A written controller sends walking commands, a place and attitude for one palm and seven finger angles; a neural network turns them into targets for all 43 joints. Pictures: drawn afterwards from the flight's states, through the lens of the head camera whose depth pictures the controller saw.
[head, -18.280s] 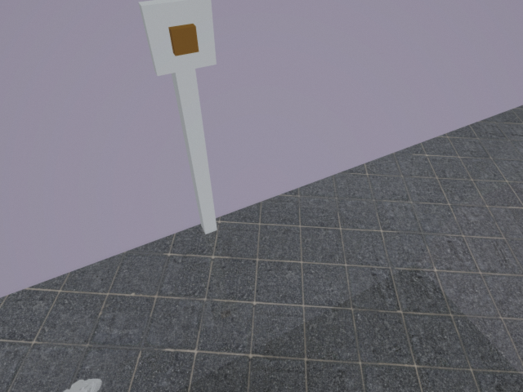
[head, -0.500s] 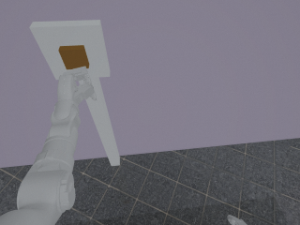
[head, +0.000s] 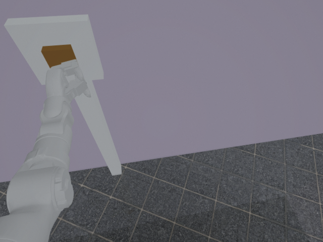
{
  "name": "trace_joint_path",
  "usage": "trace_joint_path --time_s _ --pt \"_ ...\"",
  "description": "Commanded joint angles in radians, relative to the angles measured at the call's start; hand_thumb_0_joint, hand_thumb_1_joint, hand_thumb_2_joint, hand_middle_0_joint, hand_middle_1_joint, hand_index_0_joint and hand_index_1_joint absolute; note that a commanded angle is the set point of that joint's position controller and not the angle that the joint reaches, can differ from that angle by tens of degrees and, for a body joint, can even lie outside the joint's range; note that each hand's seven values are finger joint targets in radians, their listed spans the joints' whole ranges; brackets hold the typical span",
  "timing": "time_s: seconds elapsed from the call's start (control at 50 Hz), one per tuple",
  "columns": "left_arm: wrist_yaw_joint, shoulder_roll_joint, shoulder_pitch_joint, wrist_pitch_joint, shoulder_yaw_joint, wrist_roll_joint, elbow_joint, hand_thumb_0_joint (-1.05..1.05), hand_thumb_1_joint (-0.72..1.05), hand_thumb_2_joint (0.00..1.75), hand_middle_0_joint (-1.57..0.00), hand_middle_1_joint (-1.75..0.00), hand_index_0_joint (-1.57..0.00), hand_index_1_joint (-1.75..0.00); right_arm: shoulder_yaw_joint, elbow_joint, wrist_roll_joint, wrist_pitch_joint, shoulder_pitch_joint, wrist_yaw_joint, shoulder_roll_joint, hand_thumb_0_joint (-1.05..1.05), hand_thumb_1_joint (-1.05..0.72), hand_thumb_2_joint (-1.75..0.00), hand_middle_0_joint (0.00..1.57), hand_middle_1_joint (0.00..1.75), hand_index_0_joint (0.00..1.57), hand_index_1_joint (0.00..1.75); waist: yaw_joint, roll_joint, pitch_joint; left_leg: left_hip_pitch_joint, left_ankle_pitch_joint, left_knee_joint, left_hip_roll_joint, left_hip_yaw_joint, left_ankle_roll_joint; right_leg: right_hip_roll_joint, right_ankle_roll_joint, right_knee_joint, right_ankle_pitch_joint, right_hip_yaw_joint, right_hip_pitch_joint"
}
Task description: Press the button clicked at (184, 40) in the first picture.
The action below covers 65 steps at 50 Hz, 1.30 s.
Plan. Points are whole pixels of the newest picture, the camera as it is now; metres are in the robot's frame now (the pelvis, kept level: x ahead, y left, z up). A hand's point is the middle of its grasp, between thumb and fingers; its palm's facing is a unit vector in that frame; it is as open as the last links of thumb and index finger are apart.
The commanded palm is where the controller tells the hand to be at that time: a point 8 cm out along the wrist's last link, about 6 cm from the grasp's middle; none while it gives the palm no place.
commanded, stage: press the button with the knuckle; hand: left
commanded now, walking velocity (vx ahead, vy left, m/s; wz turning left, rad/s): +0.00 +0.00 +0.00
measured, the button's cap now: (61, 58) +0.54 +0.23 +0.16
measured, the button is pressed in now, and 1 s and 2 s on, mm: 0 12 0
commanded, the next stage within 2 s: hold the button down briefly in 0.58 s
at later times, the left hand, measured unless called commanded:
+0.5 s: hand (85, 78) +0.50 +0.18 +0.12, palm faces +0.15 -0.99 -0.01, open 2.9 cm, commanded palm +0.49 +0.22 +0.13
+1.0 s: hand (85, 77) +0.50 +0.18 +0.12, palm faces +0.15 -0.99 -0.01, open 2.9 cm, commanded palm +0.49 +0.22 +0.13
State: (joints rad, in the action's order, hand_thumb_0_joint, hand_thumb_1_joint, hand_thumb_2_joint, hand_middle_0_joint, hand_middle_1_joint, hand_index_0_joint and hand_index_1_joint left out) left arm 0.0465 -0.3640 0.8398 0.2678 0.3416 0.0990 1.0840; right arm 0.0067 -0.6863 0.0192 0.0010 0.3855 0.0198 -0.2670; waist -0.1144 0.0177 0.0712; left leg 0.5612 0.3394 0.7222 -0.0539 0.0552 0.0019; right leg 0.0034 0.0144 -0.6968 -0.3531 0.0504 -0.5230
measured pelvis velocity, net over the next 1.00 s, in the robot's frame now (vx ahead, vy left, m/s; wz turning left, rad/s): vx -0.03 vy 0.00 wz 0.02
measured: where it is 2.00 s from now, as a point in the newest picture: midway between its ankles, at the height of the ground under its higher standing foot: outside the picture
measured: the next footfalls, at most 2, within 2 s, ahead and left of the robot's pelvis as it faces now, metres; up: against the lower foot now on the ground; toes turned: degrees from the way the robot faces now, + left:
none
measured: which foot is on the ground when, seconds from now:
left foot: down 0.00-1.00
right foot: down 0.00-1.00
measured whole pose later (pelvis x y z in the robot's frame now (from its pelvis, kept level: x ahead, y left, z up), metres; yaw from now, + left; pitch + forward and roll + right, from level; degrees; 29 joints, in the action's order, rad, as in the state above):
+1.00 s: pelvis -0.03 +0.00 -0.01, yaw +1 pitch +14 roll -2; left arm 0.03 -0.49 1.08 0.32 0.34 0.06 1.33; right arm 0.03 -0.71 -0.01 -0.05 0.44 0.02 -0.29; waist -0.19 0.02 0.06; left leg 0.73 0.32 0.80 -0.06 0.01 0.00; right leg 0.01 0.02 -0.75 -0.33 0.09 -0.67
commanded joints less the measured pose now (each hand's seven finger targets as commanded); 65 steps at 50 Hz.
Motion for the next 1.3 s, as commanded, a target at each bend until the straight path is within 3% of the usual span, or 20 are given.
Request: trace_joint_path --time_s 0.0,0.06,0.14,0.22,0.26,0.3,0.34,0.4,0.44,0.5,0.72,0.74,0.8,0.94,1.02,1.06,1.1,1.16,1.2,1.28 --pt "0.004 -0.213 0.512 0.105 0.007 0.000 -0.239 0.00 0.90 0.90 -1.30 -1.50 -1.30 -1.50 -0.051 0.086 -0.009 -0.032 0.086 0.009 -0.141 0.00 -0.90 -0.90 0.20 0.30 0.20 0.30 -0.008 0.049 0.383 -0.249 -0.298 -0.050 0.044 -0.050 0.032 0.030 0.001 0.074 0.359 -0.033 0.097" --pt "0.007 -0.234 0.518 0.095 0.014 -0.003 -0.188 0.00 0.90 0.90 -1.30 -1.50 -1.30 -1.50 -0.049 0.082 -0.006 -0.026 0.090 0.008 -0.150 0.00 -0.90 -0.90 0.20 0.30 0.20 0.30 -0.019 0.018 0.343 -0.207 -0.255 -0.052 0.043 -0.048 0.034 0.030 -0.002 0.082 0.331 -0.033 0.083" --pt "-0.003 -0.266 0.581 0.090 0.033 -0.011 -0.170 0.00 0.90 0.90 -1.30 -1.50 -1.30 -1.50 -0.052 0.073 -0.010 -0.022 0.107 0.011 -0.155 0.00 -0.90 -0.90 0.20 0.30 0.20 0.30 -0.032 0.006 0.355 -0.202 -0.243 -0.048 0.041 -0.056 0.036 0.031 -0.006 0.082 0.313 -0.035 0.070" --pt "-0.006 -0.249 0.651 0.091 -0.003 -0.025 -0.137 0.00 0.90 0.90 -1.30 -1.50 -1.30 -1.50 -0.047 0.060 -0.011 -0.023 0.114 0.012 -0.154 0.00 -0.90 -0.90 0.20 0.30 0.20 0.30 -0.066 0.036 0.329 -0.199 -0.210 -0.043 0.039 -0.062 0.036 0.030 -0.008 0.089 0.269 -0.037 0.018" --pt "-0.009 -0.242 0.680 0.100 -0.009 -0.023 -0.137 0.00 0.90 0.90 -1.30 -1.50 -1.30 -1.50 -0.047 0.058 -0.014 -0.030 0.120 0.009 -0.156 0.00 -0.90 -0.90 0.20 0.30 0.20 0.30 -0.067 0.053 0.349 -0.211 -0.200 -0.040 0.039 -0.070 0.033 0.031 -0.007 0.085 0.246 -0.035 0.001" --pt "-0.012 -0.251 0.709 0.104 -0.005 -0.023 -0.113 0.00 0.90 0.90 -1.30 -1.50 -1.30 -1.50 -0.046 0.049 -0.018 -0.032 0.129 0.010 -0.160 0.00 -0.90 -0.90 0.20 0.30 0.20 0.30 -0.083 0.035 0.345 -0.207 -0.198 -0.035 0.037 -0.076 0.034 0.031 -0.008 0.084 0.237 -0.035 -0.012" --pt "-0.012 -0.252 0.718 0.104 -0.011 -0.025 -0.092 0.00 0.90 0.90 -1.30 -1.50 -1.30 -1.50 -0.044 0.047 -0.018 -0.035 0.130 0.009 -0.163 0.00 -0.90 -0.90 0.20 0.30 0.20 0.30 -0.087 0.049 0.350 -0.202 -0.188 -0.033 0.036 -0.077 0.032 0.031 -0.009 0.082 0.227 -0.034 -0.024" --pt "-0.017 -0.308 0.762 0.110 0.018 -0.032 -0.079 0.00 0.90 0.90 -1.30 -1.50 -1.30 -1.50 -0.041 0.042 -0.022 -0.038 0.144 0.011 -0.172 0.00 -0.90 -0.90 0.20 0.30 0.20 0.30 -0.092 0.036 0.354 -0.173 -0.163 -0.031 0.038 -0.085 0.035 0.031 -0.009 0.080 0.204 -0.038 -0.022" --pt "-0.016 -0.289 0.779 0.110 -0.004 -0.039 -0.061 0.00 0.90 0.90 -1.30 -1.50 -1.30 -1.50 -0.038 0.042 -0.021 -0.041 0.145 0.010 -0.169 0.00 -0.90 -0.90 0.20 0.30 0.20 0.30 -0.100 0.074 0.357 -0.183 -0.154 -0.029 0.036 -0.086 0.032 0.031 -0.009 0.079 0.186 -0.036 -0.048" --pt "-0.019 -0.282 0.811 0.114 -0.015 -0.037 -0.048 0.00 0.90 0.90 -1.30 -1.50 -1.30 -1.50 -0.039 0.035 -0.024 -0.044 0.158 0.010 -0.173 0.00 -0.90 -0.90 0.20 0.30 0.20 0.30 -0.121 0.054 0.346 -0.173 -0.137 -0.025 0.033 -0.093 0.034 0.033 -0.011 0.082 0.167 -0.035 -0.066" --pt "-0.030 -0.299 0.879 0.120 -0.032 -0.037 -0.027 0.00 0.90 0.90 -1.30 -1.50 -1.30 -1.50 -0.034 0.023 -0.025 -0.064 0.182 0.014 -0.187 0.00 -0.90 -0.90 0.20 0.30 0.20 0.30 -0.146 0.085 0.353 -0.153 -0.044 -0.034 0.030 -0.101 0.033 0.032 -0.014 0.093 0.081 -0.037 -0.109" --pt "-0.033 -0.333 0.877 0.121 -0.007 -0.037 -0.023 0.00 0.90 0.90 -1.30 -1.50 -1.30 -1.50 -0.033 0.020 -0.027 -0.066 0.187 0.015 -0.192 0.00 -0.90 -0.90 0.20 0.30 0.20 0.30 -0.141 0.080 0.357 -0.148 -0.039 -0.035 0.029 -0.104 0.033 0.033 -0.014 0.091 0.075 -0.036 -0.105" --pt "-0.031 -0.306 0.874 0.119 -0.025 -0.035 -0.018 0.00 0.90 0.90 -1.30 -1.50 -1.30 -1.50 -0.032 0.023 -0.027 -0.072 0.188 0.014 -0.189 0.00 -0.90 -0.90 0.20 0.30 0.20 0.30 -0.147 0.077 0.346 -0.135 -0.024 -0.034 0.031 -0.100 0.036 0.033 -0.014 0.096 0.068 -0.038 -0.103" --pt "-0.027 -0.384 0.877 0.123 0.020 -0.036 -0.027 0.00 0.90 0.90 -1.30 -1.50 -1.30 -1.50 -0.030 0.029 -0.027 -0.077 0.194 0.016 -0.194 0.00 -0.90 -0.90 0.20 0.30 0.20 0.30 -0.137 0.074 0.370 -0.106 -0.018 -0.032 0.032 -0.093 0.038 0.032 -0.018 0.096 0.067 -0.046 -0.068" --pt "-0.025 -0.362 0.858 0.132 0.024 -0.036 -0.045 0.00 0.90 0.90 -1.30 -1.50 -1.30 -1.50 -0.032 0.036 -0.030 -0.076 0.191 0.008 -0.187 0.00 -0.90 -0.90 0.20 0.30 0.20 0.30 -0.119 0.116 0.391 -0.145 -0.059 -0.029 0.034 -0.097 0.032 0.035 -0.010 0.083 0.092 -0.035 -0.073" --pt "-0.023 -0.366 0.821 0.134 0.039 -0.033 -0.048 0.00 0.90 0.90 -1.30 -1.50 -1.30 -1.50 -0.036 0.041 -0.031 -0.073 0.185 0.005 -0.188 0.00 -0.90 -0.90 0.20 0.30 0.20 0.30 -0.110 0.086 0.390 -0.148 -0.071 -0.029 0.032 -0.097 0.032 0.037 -0.010 0.084 0.101 -0.033 -0.064" --pt "-0.020 -0.319 0.781 0.139 0.021 -0.031 -0.066 0.00 0.90 0.90 -1.30 -1.50 -1.30 -1.50 -0.039 0.052 -0.032 -0.071 0.180 -0.001 -0.182 0.00 -0.90 -0.90 0.20 0.30 0.20 0.30 -0.097 0.091 0.396 -0.170 -0.094 -0.027 0.033 -0.095 0.032 0.040 -0.005 0.078 0.118 -0.028 -0.062" --pt "-0.019 -0.338 0.730 0.131 0.042 -0.026 -0.075 0.00 0.90 0.90 -1.30 -1.50 -1.30 -1.50 -0.041 0.058 -0.027 -0.063 0.169 -0.002 -0.183 0.00 -0.90 -0.90 0.20 0.30 0.20 0.30 -0.081 0.055 0.369 -0.143 -0.079 -0.036 0.033 -0.085 0.033 0.039 -0.008 0.085 0.117 -0.030 -0.037" --pt "-0.016 -0.294 0.709 0.135 0.019 -0.024 -0.118 0.00 0.90 0.90 -1.30 -1.50 -1.30 -1.50 -0.044 0.069 -0.027 -0.060 0.157 -0.004 -0.174 0.00 -0.90 -0.90 0.20 0.30 0.20 0.30 -0.070 0.083 0.380 -0.174 -0.106 -0.035 0.035 -0.081 0.032 0.039 -0.004 0.080 0.139 -0.028 -0.032" --pt "-0.010 -0.246 0.628 0.128 0.002 -0.012 -0.160 0.00 0.90 0.90 -1.30 -1.50 -1.30 -1.50 -0.047 0.083 -0.019 -0.053 0.137 -0.006 -0.165 0.00 -0.90 -0.90 0.20 0.30 0.20 0.30 -0.044 0.076 0.379 -0.200 -0.140 -0.042 0.034 -0.077 0.028 0.042 0.000 0.075 0.173 -0.020 -0.014"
